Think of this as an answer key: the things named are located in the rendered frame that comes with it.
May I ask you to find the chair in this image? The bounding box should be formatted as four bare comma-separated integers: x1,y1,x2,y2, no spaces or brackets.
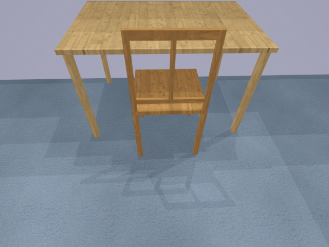
121,27,227,156

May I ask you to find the table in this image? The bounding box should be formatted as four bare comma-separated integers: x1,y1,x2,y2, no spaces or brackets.
55,1,279,137

